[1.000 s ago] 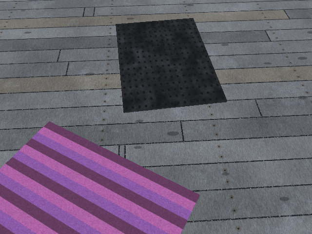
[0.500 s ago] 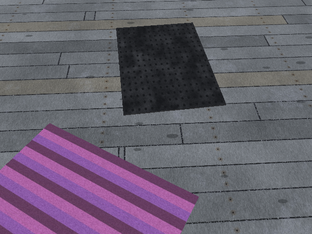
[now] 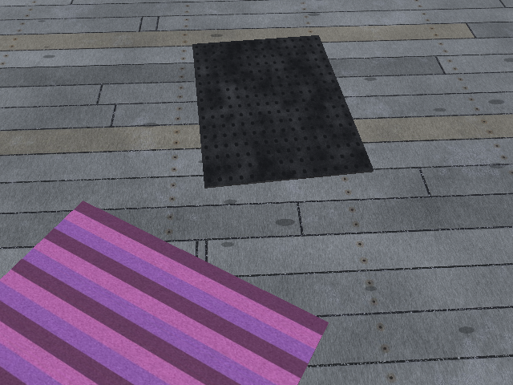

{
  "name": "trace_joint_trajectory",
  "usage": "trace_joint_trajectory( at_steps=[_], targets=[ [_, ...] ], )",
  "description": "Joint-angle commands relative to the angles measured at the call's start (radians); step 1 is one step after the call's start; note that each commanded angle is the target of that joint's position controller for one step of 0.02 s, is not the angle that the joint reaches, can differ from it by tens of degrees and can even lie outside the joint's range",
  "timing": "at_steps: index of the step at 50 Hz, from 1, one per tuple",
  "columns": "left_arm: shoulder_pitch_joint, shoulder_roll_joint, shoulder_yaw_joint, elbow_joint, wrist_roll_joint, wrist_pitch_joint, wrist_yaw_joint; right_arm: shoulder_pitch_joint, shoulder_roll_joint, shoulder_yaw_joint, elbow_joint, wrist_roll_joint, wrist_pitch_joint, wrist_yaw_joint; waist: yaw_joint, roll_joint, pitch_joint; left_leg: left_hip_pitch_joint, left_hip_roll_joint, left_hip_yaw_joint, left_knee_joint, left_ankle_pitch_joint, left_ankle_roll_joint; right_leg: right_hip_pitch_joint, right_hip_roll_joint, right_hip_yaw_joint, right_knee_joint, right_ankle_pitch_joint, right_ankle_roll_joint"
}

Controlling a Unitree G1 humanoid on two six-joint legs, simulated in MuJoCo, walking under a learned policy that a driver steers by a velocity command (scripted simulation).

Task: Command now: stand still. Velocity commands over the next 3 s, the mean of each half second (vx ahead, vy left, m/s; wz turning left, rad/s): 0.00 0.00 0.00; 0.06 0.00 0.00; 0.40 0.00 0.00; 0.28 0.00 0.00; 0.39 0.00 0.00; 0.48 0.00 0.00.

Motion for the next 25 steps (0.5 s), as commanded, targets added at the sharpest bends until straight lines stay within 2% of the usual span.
trace_joint_trajectory(
  at_steps=[1, 25],
  targets=[
    [0.017, 0.097, 0.013, -0.025, 0.0, -0.006, 0.003, 0.083, -0.087, -0.013, -0.011, 0.0, -0.004, -0.002, 0.0, 0.01, 0.013, -0.125, 0.037, -0.039, -0.115, 0.09, 0.017, 0.093, -0.031, 0.033, -0.054, 0.139, -0.038],
    [0.043, 0.09, 0.01, -0.023, -0.003, -0.005, 0.007, 0.122, -0.075, -0.014, -0.022, 0.002, -0.006, -0.002, 0.0, 0.012, 0.018, -0.121, 0.035, -0.04, -0.115, 0.119, 0.02, 0.097, -0.031, 0.031, -0.047, 0.161, -0.035]
  ],
)
Next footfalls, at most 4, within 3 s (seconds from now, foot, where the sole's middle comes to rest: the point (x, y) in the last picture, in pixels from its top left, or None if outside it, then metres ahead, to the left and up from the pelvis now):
1.62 left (231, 383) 0.51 0.09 -0.77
2.12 right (315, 366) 0.56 -0.12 -0.77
2.60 left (220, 263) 0.87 0.14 -0.77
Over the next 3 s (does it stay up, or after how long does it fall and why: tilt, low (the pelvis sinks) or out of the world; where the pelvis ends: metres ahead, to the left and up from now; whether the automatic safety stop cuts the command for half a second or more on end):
stays up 0.91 0.05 0.01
